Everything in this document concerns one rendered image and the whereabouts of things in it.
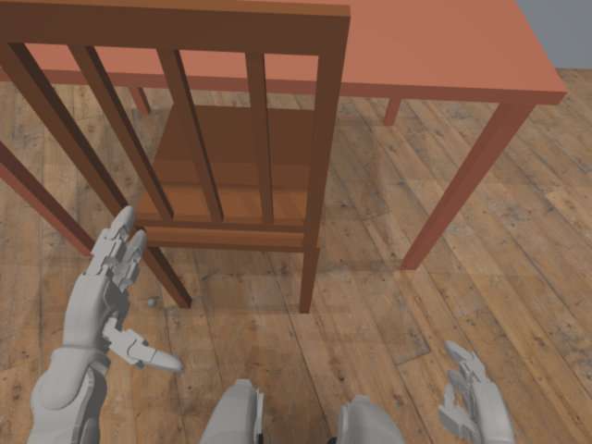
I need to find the robot right hand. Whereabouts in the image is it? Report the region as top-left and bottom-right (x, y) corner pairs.
(438, 340), (517, 444)

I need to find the table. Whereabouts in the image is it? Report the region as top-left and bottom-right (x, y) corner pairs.
(0, 0), (568, 270)

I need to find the chair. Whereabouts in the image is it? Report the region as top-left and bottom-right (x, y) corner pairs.
(0, 0), (351, 314)

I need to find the robot left thigh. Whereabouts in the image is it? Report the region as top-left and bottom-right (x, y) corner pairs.
(199, 386), (265, 444)

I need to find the robot right thigh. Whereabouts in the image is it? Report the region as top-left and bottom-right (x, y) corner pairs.
(338, 401), (407, 444)

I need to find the left robot forearm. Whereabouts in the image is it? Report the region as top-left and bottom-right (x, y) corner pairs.
(27, 345), (111, 444)

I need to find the robot thigh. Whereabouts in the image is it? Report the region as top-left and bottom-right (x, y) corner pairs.
(199, 386), (265, 444)
(338, 401), (407, 444)

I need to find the robot left hand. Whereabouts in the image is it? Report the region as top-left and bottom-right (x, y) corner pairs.
(62, 205), (183, 372)

